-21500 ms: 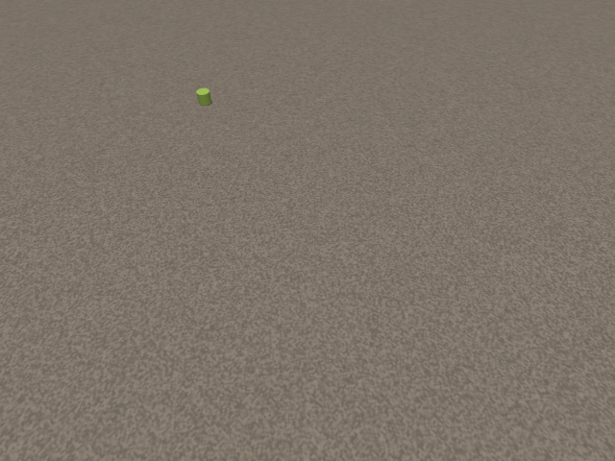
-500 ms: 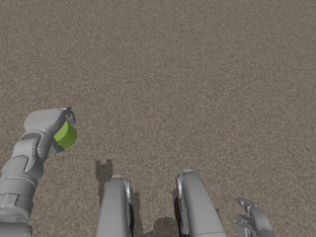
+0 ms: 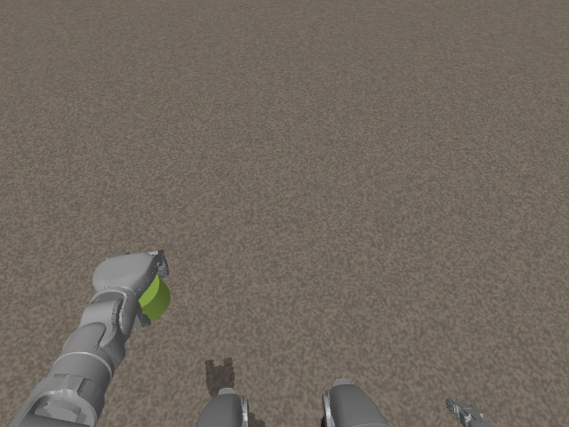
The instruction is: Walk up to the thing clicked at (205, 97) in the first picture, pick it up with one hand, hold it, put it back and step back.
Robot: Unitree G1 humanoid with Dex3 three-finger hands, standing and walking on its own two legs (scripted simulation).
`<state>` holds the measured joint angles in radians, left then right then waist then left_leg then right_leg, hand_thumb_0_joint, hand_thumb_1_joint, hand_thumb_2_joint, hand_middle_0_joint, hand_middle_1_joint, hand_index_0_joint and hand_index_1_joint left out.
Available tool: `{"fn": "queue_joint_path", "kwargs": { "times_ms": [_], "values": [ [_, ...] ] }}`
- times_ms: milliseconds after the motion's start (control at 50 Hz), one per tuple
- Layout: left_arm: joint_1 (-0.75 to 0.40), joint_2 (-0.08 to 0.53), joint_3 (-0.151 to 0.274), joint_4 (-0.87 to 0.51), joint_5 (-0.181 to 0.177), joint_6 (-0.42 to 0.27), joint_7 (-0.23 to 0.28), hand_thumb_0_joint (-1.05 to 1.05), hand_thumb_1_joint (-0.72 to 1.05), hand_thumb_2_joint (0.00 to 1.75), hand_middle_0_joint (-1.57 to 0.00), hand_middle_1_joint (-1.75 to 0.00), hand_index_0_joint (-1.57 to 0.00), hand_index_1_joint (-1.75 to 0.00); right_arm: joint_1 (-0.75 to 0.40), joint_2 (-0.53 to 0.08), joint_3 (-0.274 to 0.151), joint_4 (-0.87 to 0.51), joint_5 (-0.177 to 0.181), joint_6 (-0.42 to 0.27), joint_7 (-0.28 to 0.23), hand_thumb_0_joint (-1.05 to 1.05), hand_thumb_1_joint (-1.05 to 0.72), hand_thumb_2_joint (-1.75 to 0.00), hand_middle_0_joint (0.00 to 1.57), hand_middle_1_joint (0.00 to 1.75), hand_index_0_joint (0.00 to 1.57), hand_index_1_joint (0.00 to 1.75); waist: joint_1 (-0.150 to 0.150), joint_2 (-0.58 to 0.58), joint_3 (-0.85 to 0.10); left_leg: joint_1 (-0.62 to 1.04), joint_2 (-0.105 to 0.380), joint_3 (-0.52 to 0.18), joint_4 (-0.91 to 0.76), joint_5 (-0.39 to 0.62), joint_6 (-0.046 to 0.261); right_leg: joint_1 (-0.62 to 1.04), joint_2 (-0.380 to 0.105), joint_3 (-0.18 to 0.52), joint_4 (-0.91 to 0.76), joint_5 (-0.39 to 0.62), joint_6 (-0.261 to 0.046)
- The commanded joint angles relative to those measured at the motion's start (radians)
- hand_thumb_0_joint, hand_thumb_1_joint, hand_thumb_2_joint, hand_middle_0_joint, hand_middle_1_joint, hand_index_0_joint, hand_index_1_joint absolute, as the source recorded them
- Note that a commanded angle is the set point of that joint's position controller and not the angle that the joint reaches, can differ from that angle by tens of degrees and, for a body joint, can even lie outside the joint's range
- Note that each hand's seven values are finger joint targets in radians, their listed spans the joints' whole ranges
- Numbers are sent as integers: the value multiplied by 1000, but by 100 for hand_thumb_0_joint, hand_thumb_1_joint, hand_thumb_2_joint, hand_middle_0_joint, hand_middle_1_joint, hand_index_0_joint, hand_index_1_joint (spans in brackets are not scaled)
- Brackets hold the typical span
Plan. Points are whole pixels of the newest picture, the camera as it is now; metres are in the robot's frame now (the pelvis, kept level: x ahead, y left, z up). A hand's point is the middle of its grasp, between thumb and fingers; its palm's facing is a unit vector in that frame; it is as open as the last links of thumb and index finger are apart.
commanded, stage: lift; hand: left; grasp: from above
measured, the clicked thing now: (142, 293) +0.35 +0.23 -0.10
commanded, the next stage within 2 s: hold in 0.22 s
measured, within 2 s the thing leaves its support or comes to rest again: neither
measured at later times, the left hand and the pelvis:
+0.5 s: hand (128, 273) +0.35 +0.23 -0.02, palm faces -0.46 -0.06 -0.88, open 10.0 cm; pelvis +0.04 +0.00 +0.05, yaw -1 degrees
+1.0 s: hand (125, 266) +0.35 +0.22 +0.01, palm faces -0.46 -0.05 -0.89, open 10.0 cm; pelvis +0.04 +0.00 +0.06, yaw -1 degrees
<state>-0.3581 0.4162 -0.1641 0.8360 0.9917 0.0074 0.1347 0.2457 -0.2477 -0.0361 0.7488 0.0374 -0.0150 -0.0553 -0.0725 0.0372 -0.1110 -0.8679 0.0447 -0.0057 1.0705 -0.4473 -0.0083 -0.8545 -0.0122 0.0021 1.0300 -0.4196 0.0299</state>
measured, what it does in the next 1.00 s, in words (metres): rises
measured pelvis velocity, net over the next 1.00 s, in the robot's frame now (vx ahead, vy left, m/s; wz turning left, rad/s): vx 0.04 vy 0.00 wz -0.02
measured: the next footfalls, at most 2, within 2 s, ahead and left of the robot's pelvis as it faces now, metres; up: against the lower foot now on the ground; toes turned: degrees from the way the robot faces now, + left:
none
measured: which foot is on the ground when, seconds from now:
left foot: down 0.00-1.00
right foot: down 0.00-1.00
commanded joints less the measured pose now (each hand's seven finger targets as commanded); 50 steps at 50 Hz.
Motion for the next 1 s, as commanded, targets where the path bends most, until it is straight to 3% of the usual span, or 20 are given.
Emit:
{"fn": "queue_joint_path", "kwargs": {
  "times_ms": [0,80,120,240,280,320,400,420,460,580,620,640,700,720,740,840,860,980],
  "values": [
    [-290,229,89,-147,-3,18,55,0,46,81,-66,-109,-78,-98,19,-147,-48,-97,1,-37,-8,0,-90,-90,20,30,20,30,14,10,-301,275,-48,-4,-230,154,12,233,42,3,-233,133,-35],
    [-307,215,76,-161,-5,29,41,0,47,79,-66,-110,-79,-97,25,-144,-49,-95,0,-33,-4,0,-90,-90,20,30,20,30,22,30,-306,349,-45,1,-275,232,9,287,43,1,-264,207,-37],
    [-289,180,60,-161,-12,29,34,0,45,79,-66,-110,-78,-98,24,-143,-52,-102,0,-32,-1,0,-90,-90,20,30,20,30,18,25,-296,381,-43,3,-297,252,6,299,46,-3,-283,220,-38],
    [-316,197,68,-208,-5,21,23,0,48,81,-66,-114,-79,-100,24,-144,-56,-102,1,-25,1,0,-90,-90,20,30,20,30,27,19,-299,459,-45,9,-351,327,5,369,46,-3,-335,284,-37],
    [-317,169,51,-206,-8,18,18,0,50,82,-67,-115,-81,-101,23,-142,-57,-105,1,-23,2,0,-90,-90,20,30,20,30,13,25,-283,485,-40,9,-370,339,2,369,49,-8,-348,288,-39],
    [-276,175,55,-182,2,23,20,0,51,80,-68,-112,-81,-98,18,-146,-58,-104,2,-19,3,0,-89,-89,20,30,20,30,27,-4,-266,487,-47,16,-378,362,7,399,44,-4,-367,318,-36],
    [-307,191,54,-217,15,18,0,0,48,83,-68,-109,-80,-97,9,-151,-64,-110,2,-11,5,0,-90,-89,20,30,20,30,33,29,-277,544,-45,20,-409,402,1,427,47,-9,-388,340,-38],
    [-289,168,41,-207,19,19,-5,0,48,82,-68,-108,-80,-96,10,-147,-65,-110,3,-10,7,0,-89,-89,20,30,20,30,25,21,-268,544,-47,22,-410,415,2,431,48,-6,-389,355,-38],
    [-302,188,53,-234,15,18,-10,0,48,82,-67,-109,-80,-97,3,-146,-65,-111,4,-7,8,0,-90,-89,20,30,20,30,40,29,-282,564,-47,18,-425,445,-1,464,49,-9,-398,376,-38],
    [-254,154,34,-219,7,23,-33,0,50,87,-71,-108,-81,-98,-18,-145,-60,-135,8,4,12,0,-90,-90,20,30,20,30,36,-20,-204,547,-55,33,-460,393,8,485,44,2,-446,346,-32],
    [-267,167,38,-258,9,22,-42,0,52,85,-72,-108,-83,-97,-24,-147,-63,-141,8,8,13,0,-90,-90,20,30,20,30,42,1,-229,566,-53,32,-467,421,7,499,46,1,-444,366,-35],
    [-267,188,53,-281,10,22,-47,0,52,86,-72,-109,-83,-98,-29,-148,-65,-148,10,11,13,0,-90,-90,20,30,20,30,62,1,-246,585,-53,34,-473,439,6,525,45,-1,-446,379,-35],
    [-251,163,35,-293,11,28,-57,0,51,88,-72,-108,-83,-98,-32,-146,-60,-153,12,17,15,0,-90,-90,20,30,20,30,50,-4,-234,600,-53,33,-482,465,5,533,46,1,-450,402,-35],
    [-259,176,44,-309,11,26,-59,0,51,88,-73,-108,-83,-98,-40,-146,-63,-154,12,19,13,0,-90,-90,20,30,20,30,61,4,-242,613,-53,36,-485,468,7,541,45,0,-458,408,-35],
    [-275,186,48,-325,9,24,-59,0,52,85,-71,-109,-83,-97,-37,-152,-63,-154,12,20,12,0,-90,-90,20,30,20,30,50,7,-245,619,-50,35,-489,473,6,540,47,0,-459,408,-34],
    [-267,185,49,-335,9,25,-65,0,52,86,-73,-107,-84,-96,-49,-147,-60,-162,14,27,12,0,-90,-90,20,30,20,30,62,12,-234,638,-52,41,-509,489,7,566,44,-1,-476,426,-34],
    [-250,168,37,-310,12,28,-68,0,51,87,-73,-108,-83,-97,-51,-148,-59,-164,14,28,12,0,-90,-90,20,30,20,30,50,-13,-212,633,-51,40,-511,480,11,555,45,0,-481,422,-33],
    [-238,175,40,-340,3,25,-88,0,52,87,-73,-108,-84,-97,-75,-148,-56,-174,15,33,11,0,-90,-90,20,30,20,30,67,-4,-206,656,-51,46,-539,473,12,582,42,-3,-503,410,-32]
  ]
}}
